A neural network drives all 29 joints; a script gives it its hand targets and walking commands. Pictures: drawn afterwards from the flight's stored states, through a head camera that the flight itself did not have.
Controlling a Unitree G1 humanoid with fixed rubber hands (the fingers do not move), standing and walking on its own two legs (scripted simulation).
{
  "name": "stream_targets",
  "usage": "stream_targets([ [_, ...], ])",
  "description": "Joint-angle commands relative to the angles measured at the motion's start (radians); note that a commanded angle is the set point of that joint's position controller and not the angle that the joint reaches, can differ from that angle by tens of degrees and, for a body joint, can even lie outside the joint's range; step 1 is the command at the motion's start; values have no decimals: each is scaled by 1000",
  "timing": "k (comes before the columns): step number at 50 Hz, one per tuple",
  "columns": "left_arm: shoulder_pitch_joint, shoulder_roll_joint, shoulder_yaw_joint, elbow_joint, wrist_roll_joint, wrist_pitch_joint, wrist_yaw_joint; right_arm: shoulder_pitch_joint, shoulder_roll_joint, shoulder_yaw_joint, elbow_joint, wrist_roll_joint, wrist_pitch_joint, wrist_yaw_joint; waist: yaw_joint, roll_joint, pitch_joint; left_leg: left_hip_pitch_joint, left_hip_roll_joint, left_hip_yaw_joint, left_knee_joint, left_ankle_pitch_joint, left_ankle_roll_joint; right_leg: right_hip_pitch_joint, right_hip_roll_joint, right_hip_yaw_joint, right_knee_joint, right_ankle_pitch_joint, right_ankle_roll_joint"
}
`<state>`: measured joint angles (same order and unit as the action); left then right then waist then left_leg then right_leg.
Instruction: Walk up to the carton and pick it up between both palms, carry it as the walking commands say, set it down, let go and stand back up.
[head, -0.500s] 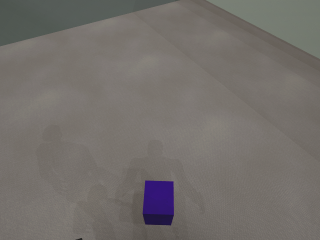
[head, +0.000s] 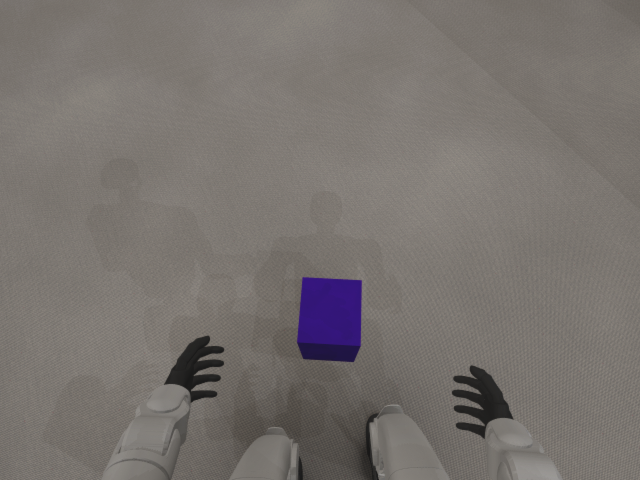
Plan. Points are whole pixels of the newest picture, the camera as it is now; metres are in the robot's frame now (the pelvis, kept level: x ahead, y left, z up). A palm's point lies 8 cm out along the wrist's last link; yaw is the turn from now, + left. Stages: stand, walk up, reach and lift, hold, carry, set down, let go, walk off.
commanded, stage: reach and lift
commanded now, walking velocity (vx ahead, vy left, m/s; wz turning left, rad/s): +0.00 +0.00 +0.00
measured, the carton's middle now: (330, 322) +0.43 -0.01 -0.59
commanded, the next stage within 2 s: none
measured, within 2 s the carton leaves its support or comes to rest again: neither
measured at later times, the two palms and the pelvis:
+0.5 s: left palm (226, 299) +0.36 +0.16 -0.14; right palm (450, 325) +0.31 -0.19 -0.15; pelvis -0.05 -0.02 -0.04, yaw +2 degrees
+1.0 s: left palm (255, 251) +0.46 +0.13 -0.18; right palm (414, 270) +0.42 -0.15 -0.19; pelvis -0.06 -0.02 -0.08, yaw +3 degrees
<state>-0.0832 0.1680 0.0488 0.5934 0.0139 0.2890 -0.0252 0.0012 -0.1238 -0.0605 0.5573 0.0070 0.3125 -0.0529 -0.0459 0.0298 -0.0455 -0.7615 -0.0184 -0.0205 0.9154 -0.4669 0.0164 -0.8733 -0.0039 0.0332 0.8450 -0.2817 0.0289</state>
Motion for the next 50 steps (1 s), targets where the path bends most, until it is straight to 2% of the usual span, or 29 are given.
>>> stream_targets([
  [1, -203, 86, 5, -151, 2, 39, 39, -256, -149, -49, -168, 5, 25, 13, 7, 47, -364, 66, 1, 6, -107, 258, -49, 278, 57, -67, 5, 67, -30],
  [3, -213, 103, 33, -97, 17, 78, 50, -273, -79, 3, -126, 18, 68, 17, 45, 10, -340, 13, -10, 17, -128, 170, -38, 296, 49, -64, -8, 52, -19],
  [4, -334, 132, 52, -142, 8, 69, 46, -346, -65, -9, -122, 12, 70, 15, 18, -3, -321, -31, -10, 26, -128, 65, -24, 297, 42, -49, -12, -24, -13],
  [5, -380, 130, 63, -127, 22, 75, 50, -410, -57, 2, -115, 12, 78, 12, 34, -7, -301, -72, -10, 28, -135, 30, -23, 302, 39, -47, -13, -59, -12],
  [6, -406, 140, 61, -132, 25, 80, 48, -435, -61, -19, -96, 0, 84, 4, 9, -12, -296, -44, -17, 34, -133, 26, -20, 286, 42, -40, -21, -68, -8],
  [12, -600, 146, 123, -1, 34, 41, 27, -601, -6, -67, -13, -34, 66, -52, -22, 13, -309, -91, -31, 57, -104, 6, -22, 279, 40, -54, -16, -110, -5],
  [13, -658, 150, 119, 47, 20, 35, 20, -659, 9, -69, -7, -38, 64, -62, -33, -20, -303, -118, -33, 53, -85, -8, -16, 274, 43, -47, -8, -147, -3],
  [14, -673, 139, 119, 69, 14, 22, 18, -668, 28, -78, 18, -37, 53, -72, -33, 18, -307, -138, -34, 60, -88, 3, -25, 285, 42, -57, -4, -108, -4],
  [15, -757, 134, 107, 37, 5, 1, 12, -725, -1, -106, -22, -54, 33, -85, -75, 9, -350, -140, -38, 51, -73, 23, -31, 265, 44, -51, 6, -81, -2],
  [17, -785, 142, 124, 64, 0, -33, 10, -752, 12, -132, -57, -73, -4, -111, -82, -8, -471, -164, -49, 59, -42, 139, -30, 313, 51, -54, 33, 85, 2],
  [22, -826, 163, 166, 173, -6, -104, 15, -834, 100, -104, -75, -58, -66, -154, -32, -54, -666, -339, -56, 57, 16, 238, -30, 399, 51, -33, 113, 305, 14],
  [24, -904, 168, 163, 189, -5, -126, 22, -906, 124, -108, -55, -54, -78, -165, -35, -46, -660, -412, -61, 52, 28, 258, -33, 367, 47, -20, 122, 344, 16],
  [25, -919, 192, 190, 143, 25, -146, 28, -875, 118, -127, -42, -50, -92, -174, -18, 15, -729, -427, -74, 59, 44, 300, -44, 394, 53, -11, 140, 414, 8],
  [26, -943, 205, 182, 157, 22, -154, 36, -905, 114, -131, -19, -43, -91, -174, -12, 41, -737, -407, -70, 53, 45, 307, -48, 370, 56, -21, 146, 398, 8],
  [27, -979, 194, 185, 160, 3, -157, 36, -926, 105, -145, -39, -56, -102, -180, -43, -4, -781, -417, -76, 54, 64, 288, -47, 361, 59, -29, 159, 396, 13],
  [30, -1068, 205, 186, 196, 12, -185, 47, -1012, 120, -155, -19, -51, -122, -188, -22, 21, -796, -463, -78, 54, 78, 273, -51, 343, 60, -16, 175, 384, 11],
  [31, -1095, 204, 188, 163, 6, -191, 46, -1026, 110, -173, -36, -45, -131, -184, -29, 43, -875, -426, -83, 57, 79, 319, -49, 374, 71, -24, 182, 434, 7],
  [32, -1183, 190, 166, 161, 5, -204, 53, -1080, 117, -175, -9, -42, -138, -178, -34, 71, -803, -429, -76, 41, 66, 305, -50, 266, 71, -34, 180, 374, -1],
  [35, -1274, 195, 178, 178, 10, -212, 57, -1168, 135, -161, -15, -22, -157, -180, -5, 63, -904, -413, -86, 48, 99, 313, -45, 309, 70, -24, 201, 398, 4],
  [37, -1272, 170, 176, 235, 1, -217, 59, -1191, 98, -214, 22, -64, -172, -181, -49, 29, -944, -416, -86, 35, 108, 338, -48, 295, 83, -48, 224, 424, 3],
  [38, -1350, 167, 189, 210, 7, -226, 68, -1253, 93, -236, 19, -69, -180, -184, -26, 77, -933, -435, -83, 37, 108, 323, -54, 243, 82, -37, 228, 386, -3],
  [39, -1346, 156, 169, 261, 1, -224, 72, -1261, 71, -265, 73, -82, -186, -184, -59, 76, -921, -446, -78, 32, 116, 319, -61, 207, 84, -53, 233, 371, 4],
  [40, -1401, 147, 181, 237, 7, -228, 70, -1294, 92, -239, 56, -73, -188, -176, -24, 60, -950, -453, -88, 36, 115, 319, -59, 199, 93, -49, 238, 356, -1],
  [41, -1390, 125, 163, 265, 8, -228, 76, -1269, 73, -272, 121, -86, -194, -176, -66, 93, -933, -448, -81, 30, 118, 315, -69, 167, 93, -60, 241, 350, -6],
  [42, -1376, 145, 193, 286, 22, -230, 80, -1280, 80, -277, 113, -95, -196, -171, -33, 56, -931, -467, -88, 43, 119, 324, -69, 158, 96, -57, 233, 342, 4],
  [43, -1374, 100, 163, 335, 13, -225, 74, -1295, 79, -274, 133, -99, -201, -165, -59, 64, -910, -490, -85, 39, 119, 308, -69, 142, 100, -69, 240, 338, 2],
  [44, -1392, 94, 191, 324, 28, -228, 74, -1305, 101, -265, 138, -107, -201, -157, -29, 47, -936, -526, -88, 47, 120, 301, -73, 146, 101, -55, 243, 335, 4],
  [47, -1332, 71, 235, 270, 56, -244, 73, -1288, 91, -314, 55, -142, -235, -152, -58, 23, -1032, -517, -101, 48, 129, 399, -72, 221, 106, -65, 259, 486, 4],
  [50, -1316, 61, 262, 271, 105, -239, 74, -1236, 104, -348, 126, -182, -228, -142, -39, 16, -926, -596, -104, 47, 130, 321, -76, 135, 97, -57, 253, 383, 6],
])
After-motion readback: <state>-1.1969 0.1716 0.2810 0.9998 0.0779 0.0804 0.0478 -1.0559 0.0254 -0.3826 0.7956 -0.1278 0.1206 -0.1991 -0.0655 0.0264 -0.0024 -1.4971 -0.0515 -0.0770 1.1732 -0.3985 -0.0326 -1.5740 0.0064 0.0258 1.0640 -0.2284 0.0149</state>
